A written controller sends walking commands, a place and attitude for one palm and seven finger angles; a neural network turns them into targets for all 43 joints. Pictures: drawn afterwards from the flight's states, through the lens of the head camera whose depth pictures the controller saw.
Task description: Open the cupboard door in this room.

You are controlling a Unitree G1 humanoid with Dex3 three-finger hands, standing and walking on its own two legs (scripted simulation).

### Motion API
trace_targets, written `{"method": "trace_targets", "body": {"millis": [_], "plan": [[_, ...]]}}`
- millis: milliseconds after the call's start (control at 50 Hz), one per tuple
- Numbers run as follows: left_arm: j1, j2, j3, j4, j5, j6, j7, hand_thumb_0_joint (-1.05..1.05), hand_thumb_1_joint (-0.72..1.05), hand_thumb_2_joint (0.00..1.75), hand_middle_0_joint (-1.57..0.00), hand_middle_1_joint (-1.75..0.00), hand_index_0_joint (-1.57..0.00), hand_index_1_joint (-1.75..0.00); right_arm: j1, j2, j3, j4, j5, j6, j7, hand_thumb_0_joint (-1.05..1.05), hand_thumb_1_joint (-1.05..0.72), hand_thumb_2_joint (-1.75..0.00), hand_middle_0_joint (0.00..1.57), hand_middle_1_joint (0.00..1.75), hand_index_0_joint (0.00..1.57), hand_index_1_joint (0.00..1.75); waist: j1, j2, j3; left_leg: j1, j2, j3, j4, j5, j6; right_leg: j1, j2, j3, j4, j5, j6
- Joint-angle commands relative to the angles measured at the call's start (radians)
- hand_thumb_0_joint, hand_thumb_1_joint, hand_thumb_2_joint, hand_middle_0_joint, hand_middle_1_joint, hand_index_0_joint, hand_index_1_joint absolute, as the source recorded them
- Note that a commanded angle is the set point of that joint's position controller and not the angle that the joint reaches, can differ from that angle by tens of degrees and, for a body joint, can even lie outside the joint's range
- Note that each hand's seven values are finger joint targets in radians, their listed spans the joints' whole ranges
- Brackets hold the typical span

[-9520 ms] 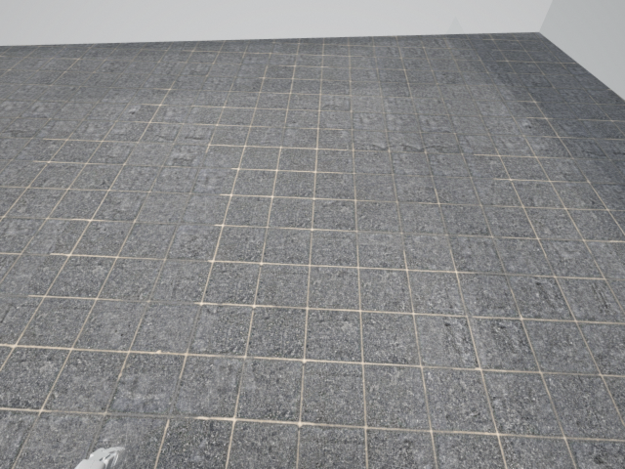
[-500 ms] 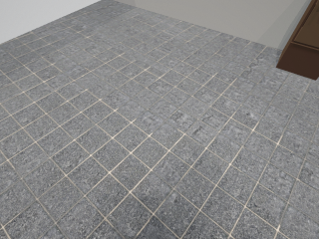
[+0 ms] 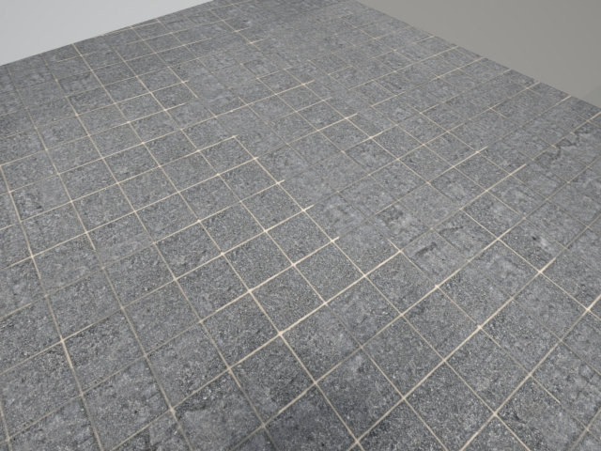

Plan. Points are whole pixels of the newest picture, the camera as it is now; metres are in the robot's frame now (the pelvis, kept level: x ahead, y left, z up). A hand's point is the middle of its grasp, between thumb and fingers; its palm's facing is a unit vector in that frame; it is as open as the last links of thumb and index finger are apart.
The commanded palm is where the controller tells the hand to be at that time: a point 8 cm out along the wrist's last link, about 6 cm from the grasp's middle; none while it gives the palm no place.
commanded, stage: turn or walk to find it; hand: left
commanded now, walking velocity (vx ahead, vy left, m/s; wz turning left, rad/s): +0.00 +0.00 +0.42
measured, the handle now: out of the picture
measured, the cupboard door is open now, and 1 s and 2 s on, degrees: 0 0 0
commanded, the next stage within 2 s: none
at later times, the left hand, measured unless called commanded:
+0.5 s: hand out of the picture +0.05 +0.18 -0.14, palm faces +0.17 -0.94 -0.29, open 7.3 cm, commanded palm none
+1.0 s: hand out of the picture -0.13 +0.19 -0.18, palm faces +0.45 -0.86 -0.25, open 7.3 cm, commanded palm none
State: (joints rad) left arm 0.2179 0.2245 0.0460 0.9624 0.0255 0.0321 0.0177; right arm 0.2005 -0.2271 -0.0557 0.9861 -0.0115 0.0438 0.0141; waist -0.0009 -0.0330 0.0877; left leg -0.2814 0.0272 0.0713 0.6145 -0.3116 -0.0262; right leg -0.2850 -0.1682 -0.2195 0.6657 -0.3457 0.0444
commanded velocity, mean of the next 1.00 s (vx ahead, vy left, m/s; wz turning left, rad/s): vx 0.00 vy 0.00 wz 0.42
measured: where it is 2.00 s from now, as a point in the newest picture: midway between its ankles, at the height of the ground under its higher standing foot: outside the picture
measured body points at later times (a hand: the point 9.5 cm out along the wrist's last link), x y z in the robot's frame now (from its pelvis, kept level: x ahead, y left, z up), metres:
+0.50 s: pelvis -0.02 -0.03 +0.01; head +0.01 -0.06 +0.46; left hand +0.04 +0.23 -0.11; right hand +0.07 -0.27 -0.16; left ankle -0.01 +0.10 -0.71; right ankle +0.00 -0.13 -0.72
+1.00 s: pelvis -0.04 -0.01 +0.00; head -0.02 +0.03 +0.45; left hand -0.15 +0.23 -0.16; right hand +0.16 -0.19 -0.13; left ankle -0.10 +0.08 -0.72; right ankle -0.01 -0.13 -0.70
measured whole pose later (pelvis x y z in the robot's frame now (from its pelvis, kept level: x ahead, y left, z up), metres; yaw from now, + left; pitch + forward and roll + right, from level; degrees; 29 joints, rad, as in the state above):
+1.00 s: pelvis -0.04 -0.01 +0.00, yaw +24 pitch +0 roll +0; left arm 0.27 0.25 0.06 1.01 0.02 0.06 0.02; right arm 0.12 -0.21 -0.04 0.96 -0.01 0.03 0.01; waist 0.04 -0.05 0.09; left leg -0.25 0.01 0.08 0.60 -0.35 0.02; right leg -0.34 -0.15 -0.19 0.80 -0.49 0.05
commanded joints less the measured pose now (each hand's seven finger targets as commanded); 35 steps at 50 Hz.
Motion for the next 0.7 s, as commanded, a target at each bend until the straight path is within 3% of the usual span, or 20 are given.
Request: {"method": "trace_targets", "body": {"millis": [0, 20, 60, 100, 140, 180, 280, 340, 380, 400, 420, 440, 460, 480, 500, 520, 560, 620, 660, 680], "plan": [[-0.074, 0.085, 0.026, -0.108, -0.006, 0.010, 0.011, 0.00, 0.90, 0.90, -0.20, -0.30, -0.20, -0.30, 0.134, -0.238, -0.055, -0.041, -0.014, -0.034, -0.023, 0.00, -0.90, -0.90, 0.20, 0.30, 0.20, 0.30, -0.072, 0.323, -0.135, 0.152, 0.355, -0.438, -0.329, 0.409, 0.193, -0.251, 0.048, 0.176, 0.395, -0.265, 0.017], [-0.087, 0.090, 0.033, -0.098, -0.008, 0.012, 0.007, 0.00, 0.90, 0.90, -0.20, -0.30, -0.20, -0.30, 0.086, -0.213, -0.047, -0.048, -0.014, -0.032, -0.032, 0.00, -0.90, -0.90, 0.20, 0.30, 0.20, 0.30, -0.051, 0.289, -0.095, 0.126, 0.316, -0.402, -0.328, 0.346, 0.188, -0.281, 0.046, 0.200, 0.448, -0.195, 0.015], [-0.046, 0.093, 0.035, -0.062, -0.006, 0.002, -0.007, 0.00, 0.90, 0.90, -0.20, -0.30, -0.20, -0.30, 0.015, -0.163, -0.028, -0.067, -0.011, -0.041, -0.035, 0.00, -0.90, -0.90, 0.20, 0.30, 0.20, 0.30, -0.011, 0.191, -0.098, 0.140, 0.242, -0.295, -0.305, 0.407, 0.169, -0.272, 0.048, 0.200, 0.469, -0.075, 0.021], [-0.021, 0.090, 0.031, -0.048, -0.008, -0.001, -0.007, 0.00, 0.90, 0.90, -0.20, -0.30, -0.20, -0.30, 0.020, -0.158, -0.027, -0.068, -0.007, -0.048, -0.037, 0.00, -0.90, -0.90, 0.20, 0.30, 0.20, 0.30, -0.011, 0.151, -0.132, 0.198, 0.219, -0.255, -0.284, 0.523, 0.175, -0.265, 0.055, 0.200, 0.447, -0.054, 0.033], [-0.038, 0.084, 0.028, -0.055, -0.010, -0.001, -0.003, 0.00, 0.90, 0.90, -0.20, -0.30, -0.20, -0.30, 0.045, -0.158, -0.028, -0.061, -0.007, -0.047, -0.037, 0.00, -0.90, -0.90, 0.20, 0.30, 0.20, 0.30, -0.022, 0.150, -0.131, 0.209, 0.220, -0.269, -0.276, 0.562, 0.187, -0.248, 0.062, 0.201, 0.396, -0.065, 0.040], [-0.047, 0.078, 0.026, -0.061, -0.011, 0.002, -0.002, 0.00, 0.90, 0.90, -0.20, -0.30, -0.20, -0.30, 0.045, -0.163, -0.034, -0.063, -0.008, -0.043, -0.036, 0.00, -0.90, -0.90, 0.20, 0.30, 0.20, 0.30, -0.025, 0.138, -0.123, 0.206, 0.222, -0.286, -0.285, 0.511, 0.197, -0.235, 0.072, 0.198, 0.349, -0.074, 0.042], [-0.066, 0.065, 0.023, -0.087, -0.013, 0.001, 0.001, 0.00, 0.90, 0.90, -0.20, -0.30, -0.20, -0.30, 0.036, -0.167, -0.044, -0.072, -0.014, -0.031, -0.030, 0.00, -0.90, -0.90, 0.20, 0.30, 0.20, 0.30, -0.034, 0.177, -0.112, 0.156, 0.216, -0.348, -0.283, 0.410, 0.206, -0.168, 0.095, 0.196, 0.199, -0.104, 0.033], [-0.034, 0.060, 0.022, -0.086, -0.017, -0.007, 0.005, 0.00, 0.90, 0.90, -0.20, -0.30, -0.20, -0.30, 0.017, -0.171, -0.049, -0.081, -0.017, -0.025, -0.027, 0.00, -0.90, -0.90, 0.20, 0.30, 0.20, 0.30, -0.019, 0.177, -0.119, 0.095, 0.196, -0.383, -0.254, 0.434, 0.197, -0.058, 0.125, 0.181, 0.040, -0.083, 0.020], [0.042, 0.071, 0.025, -0.070, -0.018, -0.017, 0.007, 0.00, 0.90, 0.90, -0.20, -0.30, -0.20, -0.30, -0.011, -0.167, -0.052, -0.093, -0.011, -0.022, -0.023, 0.00, -0.90, -0.90, 0.20, 0.30, 0.20, 0.30, 0.018, 0.168, -0.142, 0.024, 0.157, -0.363, -0.200, 0.378, 0.161, 0.081, 0.131, 0.164, -0.142, 0.058, 0.016], [0.075, 0.096, 0.029, -0.061, -0.015, -0.025, 0.010, 0.00, 0.90, 0.90, -0.20, -0.30, -0.20, -0.30, -0.015, -0.145, -0.050, -0.097, -0.004, -0.022, -0.020, 0.00, -0.90, -0.90, 0.20, 0.30, 0.20, 0.30, 0.033, 0.111, -0.144, -0.058, 0.110, -0.333, -0.141, 0.279, 0.117, 0.188, 0.098, 0.184, -0.278, 0.141, 0.011], [0.093, 0.167, 0.042, -0.067, 0.000, -0.036, 0.017, 0.00, 0.90, 0.90, -0.20, -0.30, -0.20, -0.30, 0.004, -0.087, -0.042, -0.110, 0.004, -0.022, -0.013, 0.00, -0.90, -0.90, 0.20, 0.30, 0.20, 0.30, 0.038, -0.107, -0.149, -0.217, 0.000, -0.220, 0.025, 0.053, 0.049, 0.293, -0.092, 0.375, -0.377, 0.117, -0.045], [0.078, 0.229, 0.050, -0.083, 0.004, -0.036, 0.017, 0.00, 0.90, 0.90, -0.20, -0.30, -0.20, -0.30, -0.014, -0.061, -0.037, -0.138, -0.001, -0.019, -0.012, 0.00, -0.90, -0.90, 0.20, 0.30, 0.20, 0.30, 0.044, -0.274, -0.103, -0.307, -0.099, -0.115, 0.236, -0.245, 0.003, 0.229, -0.289, 0.549, -0.417, 0.189, -0.157], [0.054, 0.206, 0.058, -0.097, -0.008, -0.038, 0.022, 0.00, 0.90, 0.90, -0.20, -0.30, -0.20, -0.30, -0.015, -0.110, -0.052, -0.127, -0.013, 0.002, -0.016, 0.00, -0.90, -0.90, 0.20, 0.30, 0.20, 0.30, 0.044, -0.296, -0.098, -0.279, -0.053, -0.173, 0.403, -0.255, 0.007, 0.111, -0.303, 0.551, -0.446, 0.139, -0.186], [0.001, 0.180, 0.050, -0.108, -0.007, -0.034, 0.020, 0.00, 0.90, 0.90, -0.20, -0.30, -0.20, -0.30, -0.030, -0.112, -0.057, -0.109, -0.012, 0.011, -0.011, 0.00, -0.90, -0.90, 0.20, 0.30, 0.20, 0.30, 0.020, -0.177, -0.032, -0.272, -0.041, -0.177, 0.524, -0.193, 0.009, 0.025, -0.255, 0.505, -0.453, 0.069, -0.188], [-0.047, 0.149, 0.039, -0.118, -0.008, -0.037, 0.017, 0.00, 0.90, 0.90, -0.20, -0.30, -0.20, -0.30, -0.005, -0.100, -0.056, -0.086, -0.014, 0.013, -0.004, 0.00, -0.90, -0.90, 0.20, 0.30, 0.20, 0.30, -0.013, -0.089, -0.006, -0.281, -0.027, -0.166, 0.582, -0.121, 0.003, 0.015, -0.195, 0.403, -0.430, 0.088, -0.164], [-0.076, 0.127, 0.029, -0.125, -0.009, -0.041, 0.014, 0.00, 0.90, 0.90, -0.20, -0.30, -0.20, -0.30, 0.027, -0.088, -0.053, -0.067, -0.015, 0.016, 0.001, 0.00, -0.90, -0.90, 0.20, 0.30, 0.20, 0.30, -0.031, -0.079, -0.001, -0.278, -0.019, -0.148, 0.611, -0.064, -0.009, 0.020, -0.152, 0.314, -0.410, 0.138, -0.142], [-0.058, 0.105, 0.026, -0.117, -0.008, -0.048, 0.016, 0.00, 0.90, 0.90, -0.20, -0.30, -0.20, -0.30, 0.055, -0.083, -0.049, -0.052, -0.014, 0.016, 0.004, 0.00, -0.90, -0.90, 0.20, 0.30, 0.20, 0.30, -0.029, -0.117, -0.034, -0.277, -0.009, -0.129, 0.618, -0.017, -0.027, 0.074, -0.127, 0.247, -0.392, 0.233, -0.131], [-0.001, 0.121, 0.029, -0.096, -0.006, -0.049, 0.018, 0.00, 0.90, 0.90, -0.20, -0.30, -0.20, -0.30, 0.023, -0.083, -0.043, -0.054, -0.014, 0.019, 0.002, 0.00, -0.90, -0.90, 0.20, 0.30, 0.20, 0.30, -0.002, -0.107, -0.050, -0.281, 0.007, -0.112, 0.579, -0.027, -0.045, 0.129, -0.151, 0.230, -0.380, 0.268, -0.150], [0.047, 0.126, 0.031, -0.074, -0.003, -0.048, 0.018, 0.00, 0.90, 0.90, -0.20, -0.30, -0.20, -0.30, -0.023, -0.079, -0.037, -0.063, -0.012, 0.016, 0.001, 0.00, -0.90, -0.90, 0.20, 0.30, 0.20, 0.30, 0.026, -0.107, -0.056, -0.275, 0.012, -0.097, 0.498, -0.069, -0.050, 0.177, -0.166, 0.229, -0.364, 0.350, -0.161], [0.056, 0.140, 0.035, -0.068, 0.000, -0.047, 0.018, 0.00, 0.90, 0.90, -0.20, -0.30, -0.20, -0.30, -0.034, -0.075, -0.033, -0.064, -0.011, 0.016, 0.000, 0.00, -0.90, -0.90, 0.20, 0.30, 0.20, 0.30, 0.028, -0.115, -0.056, -0.268, 0.018, -0.086, 0.458, -0.091, -0.051, 0.193, -0.179, 0.216, -0.354, 0.388, -0.169]]}}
